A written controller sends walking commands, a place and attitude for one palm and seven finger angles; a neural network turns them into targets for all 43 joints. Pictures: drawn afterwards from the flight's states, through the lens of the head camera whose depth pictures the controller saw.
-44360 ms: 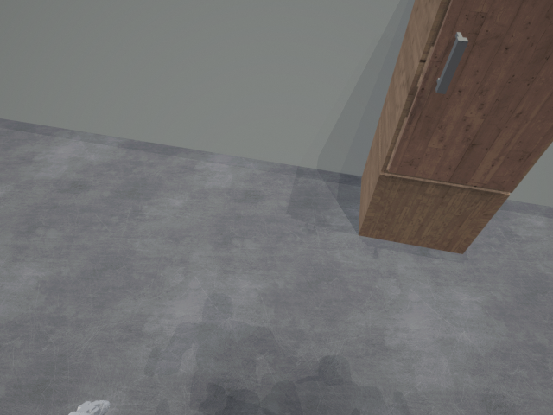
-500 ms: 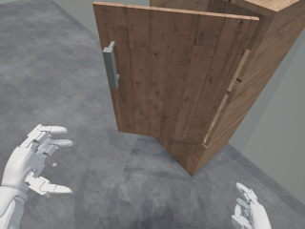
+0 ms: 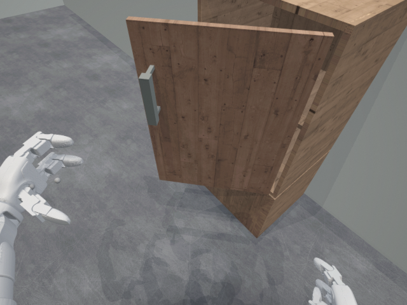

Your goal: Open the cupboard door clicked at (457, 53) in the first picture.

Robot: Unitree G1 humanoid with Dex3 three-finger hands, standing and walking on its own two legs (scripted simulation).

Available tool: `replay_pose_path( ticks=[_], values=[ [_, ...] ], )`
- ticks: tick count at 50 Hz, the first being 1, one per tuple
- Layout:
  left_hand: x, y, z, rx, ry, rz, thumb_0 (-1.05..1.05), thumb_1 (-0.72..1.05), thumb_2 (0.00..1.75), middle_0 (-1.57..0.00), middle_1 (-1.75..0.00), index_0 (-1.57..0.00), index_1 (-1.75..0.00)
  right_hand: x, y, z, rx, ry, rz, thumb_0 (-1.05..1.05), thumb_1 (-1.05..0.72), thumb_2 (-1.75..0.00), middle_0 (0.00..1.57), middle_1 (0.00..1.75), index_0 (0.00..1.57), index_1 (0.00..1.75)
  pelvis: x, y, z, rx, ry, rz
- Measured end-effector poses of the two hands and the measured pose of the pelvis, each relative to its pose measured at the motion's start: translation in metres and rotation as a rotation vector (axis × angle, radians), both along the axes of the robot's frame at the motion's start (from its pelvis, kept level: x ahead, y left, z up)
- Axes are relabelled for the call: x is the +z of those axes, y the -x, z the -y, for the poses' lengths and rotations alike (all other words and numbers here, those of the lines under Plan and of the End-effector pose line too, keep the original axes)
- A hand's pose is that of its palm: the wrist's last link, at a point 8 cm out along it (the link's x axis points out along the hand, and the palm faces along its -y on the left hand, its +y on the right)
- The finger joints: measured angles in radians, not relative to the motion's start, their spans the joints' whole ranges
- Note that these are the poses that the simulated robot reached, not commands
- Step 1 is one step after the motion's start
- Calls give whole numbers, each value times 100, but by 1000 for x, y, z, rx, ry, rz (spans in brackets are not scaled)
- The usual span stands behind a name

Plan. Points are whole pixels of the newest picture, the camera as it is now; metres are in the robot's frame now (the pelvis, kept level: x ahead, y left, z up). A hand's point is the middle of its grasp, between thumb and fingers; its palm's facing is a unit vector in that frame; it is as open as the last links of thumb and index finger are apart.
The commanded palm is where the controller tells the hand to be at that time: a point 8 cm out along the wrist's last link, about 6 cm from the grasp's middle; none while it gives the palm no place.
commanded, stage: raise the hand with hooked fingers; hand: left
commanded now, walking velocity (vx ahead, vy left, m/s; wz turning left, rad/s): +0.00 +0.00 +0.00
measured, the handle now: (152, 95) +0.57 +0.17 +0.10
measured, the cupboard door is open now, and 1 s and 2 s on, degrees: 41 41 41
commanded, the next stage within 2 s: move the hooked fingers beside the handle in 0.38 s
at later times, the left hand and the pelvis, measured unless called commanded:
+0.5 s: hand (65, 182) +0.29 +0.27 +0.11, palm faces -0.03 -1.00 -0.03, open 14.0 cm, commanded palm +0.27 +0.31 +0.12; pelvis +0.00 -0.01 +0.00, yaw +0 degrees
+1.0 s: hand (88, 152) +0.36 +0.26 +0.11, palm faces -0.05 -1.00 -0.02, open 14.0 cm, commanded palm +0.35 +0.31 +0.11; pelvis +0.00 -0.01 +0.00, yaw -1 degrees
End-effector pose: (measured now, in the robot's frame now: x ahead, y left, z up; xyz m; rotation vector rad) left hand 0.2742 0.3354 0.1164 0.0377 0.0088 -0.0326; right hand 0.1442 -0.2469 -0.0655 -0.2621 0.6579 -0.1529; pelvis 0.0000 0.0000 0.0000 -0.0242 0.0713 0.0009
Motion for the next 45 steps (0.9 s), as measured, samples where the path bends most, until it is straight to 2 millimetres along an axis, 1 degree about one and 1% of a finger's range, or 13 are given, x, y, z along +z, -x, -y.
replay_pose_path(
  ticks=[5, 9, 12, 20, 28, 31, 36, 45],
  values=[
    [-7, -1, 8, -18, 6, -16, -2, -50, 30, -30, -120, -30, -120, 1, 6, 8, -17, 11, -7, 2, -90, -89, 21, 30, 21, 30, 0, -1, 0, -8, -2, -3],
    [-10, 1, 11, -6, 13, -10, -2, -50, 30, -30, -120, -30, -120, 2, 6, 10, -22, 15, -8, 2, -90, -89, 21, 30, 21, 30, 1, -1, 2, -10, -3, -2],
    [-10, 2, 12, 4, 9, -5, -2, -50, 30, -30, -120, -30, -120, 2, 4, 8, -20, 12, -5, 2, -90, -89, 21, 30, 21, 30, 1, -2, 3, -8, -3, 0],
    [-1, 2, 13, 2, -3, 5, -2, -50, 30, -30, -120, -30, -120, 1, -5, 3, -7, -10, 17, 2, -90, -89, 21, 30, 21, 30, 2, -3, 5, -5, -4, 4],
    [-7, -1, 14, 7, 3, -24, -2, -50, 30, -30, -120, -30, -120, 0, -10, 3, 4, -14, 21, 2, -90, -89, 21, 30, 21, 30, 1, -2, 7, -1, -6, -1],
    [-6, -7, 16, 7, 9, -13, -2, -51, 30, -30, -120, -30, -120, -2, -9, 5, 4, -4, 5, 2, -90, -89, 21, 30, 21, 30, 1, -1, 8, 4, -6, -3],
    [-5, -25, 18, -1, 12, -8, -2, -51, 30, -30, -120, -30, -120, -5, -2, 11, -11, 8, -29, 2, -90, -89, 21, 30, 21, 30, 1, 0, 10, 4, -7, -12],
    [-4, -57, 24, -21, 20, -20, -2, -50, 30, -30, -120, -30, -120, -12, 23, 24, -59, 15, -106, 2, -90, -89, 21, 30, 21, 30, 0, -3, 11, -10, -10, -37]
  ],
)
